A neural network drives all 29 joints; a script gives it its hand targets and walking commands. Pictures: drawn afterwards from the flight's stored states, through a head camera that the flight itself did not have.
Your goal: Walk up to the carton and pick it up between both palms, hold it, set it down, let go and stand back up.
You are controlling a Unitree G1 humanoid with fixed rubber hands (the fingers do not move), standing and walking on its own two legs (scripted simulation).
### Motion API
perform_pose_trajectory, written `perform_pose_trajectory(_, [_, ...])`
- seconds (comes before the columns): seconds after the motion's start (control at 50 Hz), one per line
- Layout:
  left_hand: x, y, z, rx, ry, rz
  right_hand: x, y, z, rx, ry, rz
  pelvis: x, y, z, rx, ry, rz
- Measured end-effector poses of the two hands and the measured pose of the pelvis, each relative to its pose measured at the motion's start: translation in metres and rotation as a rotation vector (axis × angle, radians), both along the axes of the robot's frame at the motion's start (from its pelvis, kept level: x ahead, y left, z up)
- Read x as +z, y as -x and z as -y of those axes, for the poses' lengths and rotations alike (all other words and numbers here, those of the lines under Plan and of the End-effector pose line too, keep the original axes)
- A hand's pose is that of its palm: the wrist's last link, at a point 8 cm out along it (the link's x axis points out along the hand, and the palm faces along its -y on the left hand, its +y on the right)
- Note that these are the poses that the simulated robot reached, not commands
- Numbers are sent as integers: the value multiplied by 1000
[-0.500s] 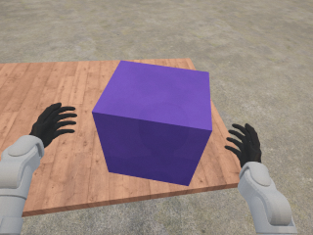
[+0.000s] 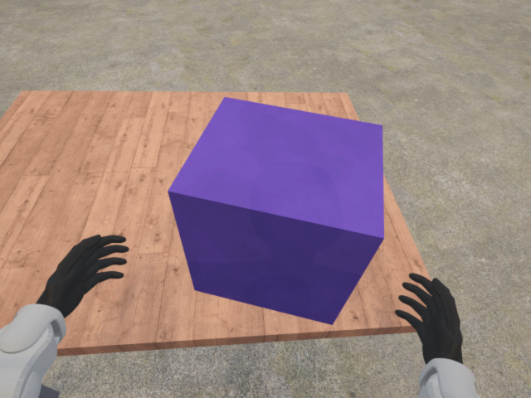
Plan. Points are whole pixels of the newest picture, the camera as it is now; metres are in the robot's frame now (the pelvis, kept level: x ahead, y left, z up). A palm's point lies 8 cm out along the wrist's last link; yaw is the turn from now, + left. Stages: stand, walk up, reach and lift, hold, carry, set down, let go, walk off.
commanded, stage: set down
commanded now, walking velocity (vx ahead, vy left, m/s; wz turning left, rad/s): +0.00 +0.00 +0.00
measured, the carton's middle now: (280, 215) +0.41 +0.01 +0.03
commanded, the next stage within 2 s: none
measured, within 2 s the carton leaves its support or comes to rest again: neither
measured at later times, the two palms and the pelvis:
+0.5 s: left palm (55, 341) +0.19 +0.30 +0.03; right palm (420, 374) +0.17 -0.17 +0.03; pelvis +0.01 +0.01 +0.00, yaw +1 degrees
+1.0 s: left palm (60, 376) +0.15 +0.29 +0.00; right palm (419, 390) +0.16 -0.18 -0.01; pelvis -0.01 +0.01 -0.01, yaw +1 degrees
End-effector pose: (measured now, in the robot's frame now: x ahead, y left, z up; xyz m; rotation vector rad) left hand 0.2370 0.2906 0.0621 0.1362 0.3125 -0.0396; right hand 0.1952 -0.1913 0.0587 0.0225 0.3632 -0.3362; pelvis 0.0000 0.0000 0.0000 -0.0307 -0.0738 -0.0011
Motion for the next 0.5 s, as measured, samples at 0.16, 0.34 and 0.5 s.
perform_pose_trajectory(0.16, [-15, 24, -7, 13, 0, 5, -13, 11, -8, -8, 3, -9, -1, -5, -2, 7, 3, 0])
perform_pose_trajectory(0.34, [-32, 49, -10, 10, -3, -20, -28, 24, -14, -18, -3, -15, -3, -8, -5, 9, 9, 11])
perform_pose_trajectory(0.5, [-35, 51, -6, -6, 6, -9, -33, 26, -18, -32, -4, 7, -5, -6, -8, 23, 10, 15])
